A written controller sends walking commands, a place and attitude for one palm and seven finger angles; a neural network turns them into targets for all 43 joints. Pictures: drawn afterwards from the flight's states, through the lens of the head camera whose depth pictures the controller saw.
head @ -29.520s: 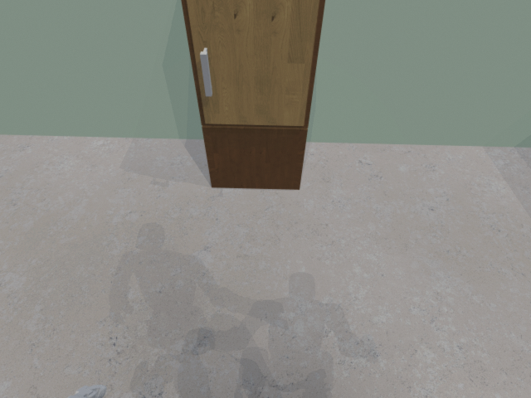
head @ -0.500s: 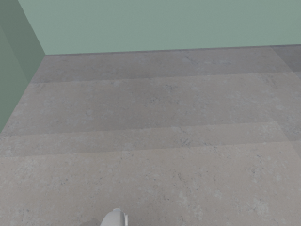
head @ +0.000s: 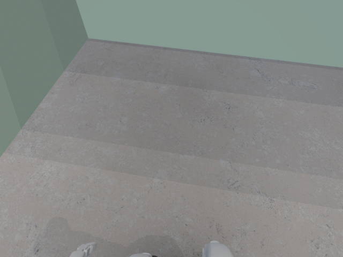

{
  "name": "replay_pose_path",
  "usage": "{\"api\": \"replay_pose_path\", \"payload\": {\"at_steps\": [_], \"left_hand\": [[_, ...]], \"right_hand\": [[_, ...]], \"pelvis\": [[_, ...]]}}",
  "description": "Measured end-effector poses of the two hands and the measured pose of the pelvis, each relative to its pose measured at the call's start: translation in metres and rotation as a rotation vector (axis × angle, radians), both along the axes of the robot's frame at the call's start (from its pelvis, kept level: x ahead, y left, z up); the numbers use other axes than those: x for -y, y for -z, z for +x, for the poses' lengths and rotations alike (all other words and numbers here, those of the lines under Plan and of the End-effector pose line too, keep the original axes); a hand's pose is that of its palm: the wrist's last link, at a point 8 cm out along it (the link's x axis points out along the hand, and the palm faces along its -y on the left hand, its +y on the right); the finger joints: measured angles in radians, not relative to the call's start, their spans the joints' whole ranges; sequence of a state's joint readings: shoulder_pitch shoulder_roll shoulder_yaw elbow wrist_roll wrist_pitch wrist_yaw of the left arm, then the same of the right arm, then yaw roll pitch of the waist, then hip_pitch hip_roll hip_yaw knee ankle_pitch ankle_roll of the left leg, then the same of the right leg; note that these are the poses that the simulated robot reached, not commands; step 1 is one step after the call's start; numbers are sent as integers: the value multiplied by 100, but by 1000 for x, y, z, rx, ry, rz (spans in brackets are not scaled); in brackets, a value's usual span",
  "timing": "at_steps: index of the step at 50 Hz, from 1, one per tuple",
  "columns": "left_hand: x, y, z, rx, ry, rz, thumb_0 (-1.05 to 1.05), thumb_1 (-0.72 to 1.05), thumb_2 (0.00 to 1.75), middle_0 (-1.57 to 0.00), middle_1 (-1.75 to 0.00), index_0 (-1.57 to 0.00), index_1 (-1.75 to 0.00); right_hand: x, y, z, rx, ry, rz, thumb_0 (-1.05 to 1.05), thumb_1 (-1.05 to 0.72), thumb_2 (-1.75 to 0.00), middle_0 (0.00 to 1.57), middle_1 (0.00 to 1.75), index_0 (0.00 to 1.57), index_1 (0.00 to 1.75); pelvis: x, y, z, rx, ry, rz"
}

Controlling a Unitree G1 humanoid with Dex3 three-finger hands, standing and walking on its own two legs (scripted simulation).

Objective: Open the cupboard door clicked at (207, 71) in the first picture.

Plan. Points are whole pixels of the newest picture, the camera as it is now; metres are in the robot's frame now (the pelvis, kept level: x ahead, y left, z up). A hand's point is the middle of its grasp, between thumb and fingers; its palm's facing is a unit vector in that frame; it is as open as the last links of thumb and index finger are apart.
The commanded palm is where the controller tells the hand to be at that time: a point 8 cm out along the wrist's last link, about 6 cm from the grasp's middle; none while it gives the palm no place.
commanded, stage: turn to face it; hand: left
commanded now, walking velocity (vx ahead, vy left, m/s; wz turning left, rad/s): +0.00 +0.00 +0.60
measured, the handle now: out of the picture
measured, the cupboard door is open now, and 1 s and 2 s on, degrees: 44 44 44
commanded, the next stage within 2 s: none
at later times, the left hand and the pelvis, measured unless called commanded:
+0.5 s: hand out of the picture +0.03 +0.12 -0.16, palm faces +0.36 -0.89 -0.26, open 7.3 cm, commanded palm none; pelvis +0.06 -0.08 +0.00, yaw +21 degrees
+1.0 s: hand out of the picture +0.06 +0.14 -0.15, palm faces +0.58 -0.76 -0.29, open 7.4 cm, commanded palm none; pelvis +0.09 -0.11 -0.01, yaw +38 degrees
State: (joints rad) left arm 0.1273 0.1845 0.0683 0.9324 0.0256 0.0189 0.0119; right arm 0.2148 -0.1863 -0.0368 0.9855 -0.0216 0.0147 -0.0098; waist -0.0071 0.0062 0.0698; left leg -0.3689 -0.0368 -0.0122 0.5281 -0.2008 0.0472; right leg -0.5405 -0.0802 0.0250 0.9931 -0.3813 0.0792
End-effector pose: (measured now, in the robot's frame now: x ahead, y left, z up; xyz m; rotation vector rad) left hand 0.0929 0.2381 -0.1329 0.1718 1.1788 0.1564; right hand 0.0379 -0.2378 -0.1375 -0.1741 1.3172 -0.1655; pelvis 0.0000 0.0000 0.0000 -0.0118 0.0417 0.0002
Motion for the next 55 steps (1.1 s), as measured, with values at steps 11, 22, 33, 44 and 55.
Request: {"api": "replay_pose_path", "payload": {"at_steps": [11,22,33,44,55], "left_hand": [[42,-27,46,144,-43,89,0,91,90,-20,-30,-20,-30],[73,-16,-50,-37,-299,39,0,91,90,-20,-30,-20,-30],[59,18,-155,-240,-529,4,1,91,90,-20,-30,-20,-30],[51,-11,-97,-33,-583,53,1,91,90,-20,-30,-20,-30],[105,-26,-68,45,-654,97,0,91,90,-20,-30,-20,-30]], "right_hand": [[80,11,60,0,-66,-7,1,-90,-90,20,30,20,30],[75,-7,170,51,-315,-6,1,-91,-90,19,30,19,29],[-12,-15,259,240,-581,7,1,-90,-90,19,30,20,29],[2,-13,245,119,-641,14,1,-90,-90,20,30,20,30],[47,12,269,0,-678,20,1,-90,-90,20,30,20,30]], "pelvis": [[61,4,31,5,-147,37],[81,-7,53,10,-328,63],[63,13,57,17,-469,38],[80,-3,71,14,-586,13],[119,0,97,20,-739,53]]}}
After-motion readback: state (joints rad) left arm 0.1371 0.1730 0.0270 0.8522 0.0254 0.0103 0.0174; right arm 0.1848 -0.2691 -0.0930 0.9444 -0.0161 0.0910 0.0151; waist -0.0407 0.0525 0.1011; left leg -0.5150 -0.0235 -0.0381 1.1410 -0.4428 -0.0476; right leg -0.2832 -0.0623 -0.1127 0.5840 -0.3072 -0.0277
